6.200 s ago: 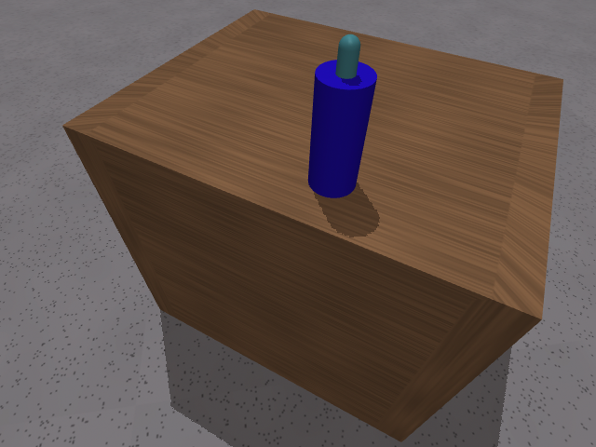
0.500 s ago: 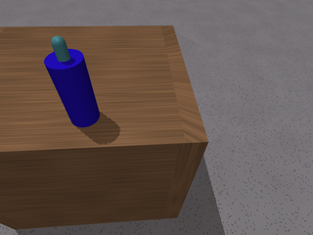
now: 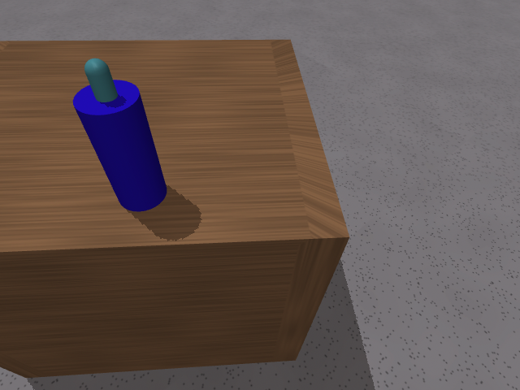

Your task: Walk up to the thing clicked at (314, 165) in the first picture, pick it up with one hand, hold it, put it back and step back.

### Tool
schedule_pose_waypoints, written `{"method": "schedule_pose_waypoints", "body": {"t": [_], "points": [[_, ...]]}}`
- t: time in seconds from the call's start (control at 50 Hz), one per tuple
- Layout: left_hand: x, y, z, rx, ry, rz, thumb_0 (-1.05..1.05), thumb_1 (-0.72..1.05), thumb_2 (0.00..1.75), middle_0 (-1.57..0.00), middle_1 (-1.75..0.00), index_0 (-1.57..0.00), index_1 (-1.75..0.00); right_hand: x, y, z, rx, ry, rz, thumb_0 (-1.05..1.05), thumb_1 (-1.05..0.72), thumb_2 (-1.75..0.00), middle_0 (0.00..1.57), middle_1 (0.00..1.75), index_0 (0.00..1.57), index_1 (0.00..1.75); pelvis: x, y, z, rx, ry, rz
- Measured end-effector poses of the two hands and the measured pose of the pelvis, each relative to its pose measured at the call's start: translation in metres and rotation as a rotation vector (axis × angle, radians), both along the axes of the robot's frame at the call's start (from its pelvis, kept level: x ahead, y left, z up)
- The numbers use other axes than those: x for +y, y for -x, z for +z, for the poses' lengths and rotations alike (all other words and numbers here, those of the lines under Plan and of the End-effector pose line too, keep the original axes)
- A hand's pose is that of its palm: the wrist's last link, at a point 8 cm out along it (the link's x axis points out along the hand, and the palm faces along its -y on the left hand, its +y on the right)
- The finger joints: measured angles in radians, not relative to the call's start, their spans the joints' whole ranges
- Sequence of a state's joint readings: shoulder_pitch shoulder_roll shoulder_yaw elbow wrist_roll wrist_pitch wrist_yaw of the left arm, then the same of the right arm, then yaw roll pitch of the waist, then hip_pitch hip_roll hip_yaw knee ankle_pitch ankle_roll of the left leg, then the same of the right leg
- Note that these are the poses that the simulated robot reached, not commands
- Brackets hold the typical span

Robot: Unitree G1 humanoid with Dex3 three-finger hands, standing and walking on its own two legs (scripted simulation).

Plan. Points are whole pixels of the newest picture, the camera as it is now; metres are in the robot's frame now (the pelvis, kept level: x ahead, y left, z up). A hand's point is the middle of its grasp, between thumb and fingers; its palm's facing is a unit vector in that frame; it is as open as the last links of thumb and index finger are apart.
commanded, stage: stand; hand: left
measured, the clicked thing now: (122, 139) +0.46 +0.20 +0.15
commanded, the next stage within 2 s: rise first in 0.08 s
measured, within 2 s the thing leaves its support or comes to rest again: neither
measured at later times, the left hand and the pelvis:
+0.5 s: hand (95, 378) +0.18 +0.25 -0.10, palm faces +0.22 -0.92 -0.32, open 12.6 cm; pelvis +0.00 +0.00 -0.01, yaw +1 degrees
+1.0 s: hand (53, 331) +0.21 +0.26 +0.05, palm faces +0.31 -0.87 -0.39, open 17.5 cm; pelvis +0.02 +0.00 +0.00, yaw +1 degrees
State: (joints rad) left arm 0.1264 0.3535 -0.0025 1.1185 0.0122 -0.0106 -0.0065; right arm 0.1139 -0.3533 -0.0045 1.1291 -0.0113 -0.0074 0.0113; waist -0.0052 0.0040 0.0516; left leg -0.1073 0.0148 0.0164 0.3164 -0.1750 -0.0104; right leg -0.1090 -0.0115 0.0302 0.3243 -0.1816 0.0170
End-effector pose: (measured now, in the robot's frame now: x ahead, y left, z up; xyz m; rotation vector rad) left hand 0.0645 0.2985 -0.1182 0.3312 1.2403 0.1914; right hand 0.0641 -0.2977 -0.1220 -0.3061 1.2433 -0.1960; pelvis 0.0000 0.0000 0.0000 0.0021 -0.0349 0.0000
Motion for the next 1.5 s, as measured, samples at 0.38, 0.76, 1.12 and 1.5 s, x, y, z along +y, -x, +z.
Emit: {"method": "schedule_pose_waypoints", "body": {"t": [0.38, 0.76, 1.12, 1.5], "points": [[-0.014, -0.073, 0.02, -0.372, 0.013, 0.075, 0.01, 0.61, 0.6, -0.12, -0.14, -0.11, -0.15, 0.015, -0.076, 0.014, -0.334, -0.013, -0.038, 0.01, -0.61, -0.6, 0.1, 0.14, 0.1, 0.15, -0.002, 0.011, -0.007, 0.054, 0.002, 0.008], [-0.001, -0.101, 0.117, -0.762, -0.121, 0.049, 0.0, -0.34, 0.06, -0.05, -0.04, -0.05, -0.04, 0.043, -0.112, 0.043, -0.544, -0.064, 0.027, 0.0, 0.31, -0.08, 0.06, 0.05, 0.05, 0.06, -0.003, -0.018, -0.005, 0.031, 0.001, 0.019], [-0.008, -0.099, 0.215, -1.083, -0.229, -0.112, -0.01, -0.52, 0.0, -0.04, -0.03, -0.04, -0.03, 0.031, -0.107, 0.029, -0.485, -0.074, -0.007, -0.01, 0.52, -0.01, 0.06, 0.05, 0.05, 0.05, -0.005, -0.017, -0.005, -0.011, -0.001, 0.029], [-0.01, -0.073, 0.275, -1.3, -0.365, -0.2, -0.02, -0.55, 0.01, -0.05, -0.03, -0.04, -0.03, 0.028, -0.101, 0.027, -0.51, -0.092, -0.003, -0.01, 0.52, -0.02, 0.06, 0.05, 0.05, 0.05, -0.011, 0.0, -0.005, -0.036, -0.005, 0.044]]}}
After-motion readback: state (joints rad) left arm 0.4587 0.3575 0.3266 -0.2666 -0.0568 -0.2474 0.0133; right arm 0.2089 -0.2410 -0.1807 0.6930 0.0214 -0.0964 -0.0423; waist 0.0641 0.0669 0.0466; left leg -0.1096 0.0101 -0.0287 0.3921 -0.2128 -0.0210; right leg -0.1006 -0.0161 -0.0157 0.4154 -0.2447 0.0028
